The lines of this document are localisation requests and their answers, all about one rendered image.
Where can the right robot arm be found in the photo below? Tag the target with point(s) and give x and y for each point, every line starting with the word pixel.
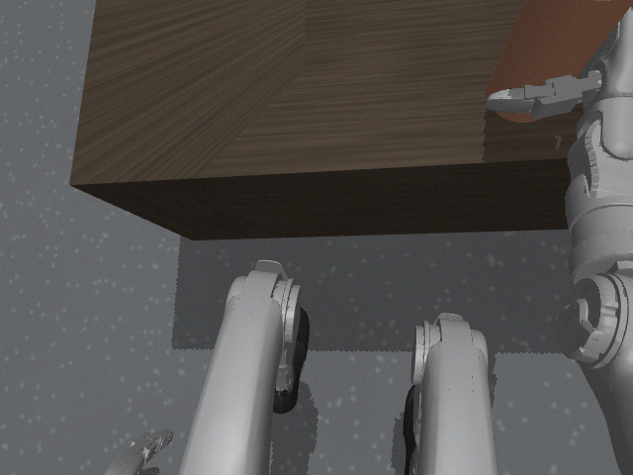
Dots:
pixel 595 327

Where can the bottle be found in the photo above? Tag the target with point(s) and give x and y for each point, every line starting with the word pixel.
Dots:
pixel 553 38

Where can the left robot hand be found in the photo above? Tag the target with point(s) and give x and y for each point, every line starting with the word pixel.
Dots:
pixel 143 448

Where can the left robot foot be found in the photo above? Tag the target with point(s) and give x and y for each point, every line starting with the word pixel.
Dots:
pixel 286 400

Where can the right robot hand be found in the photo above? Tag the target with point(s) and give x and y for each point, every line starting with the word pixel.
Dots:
pixel 609 73

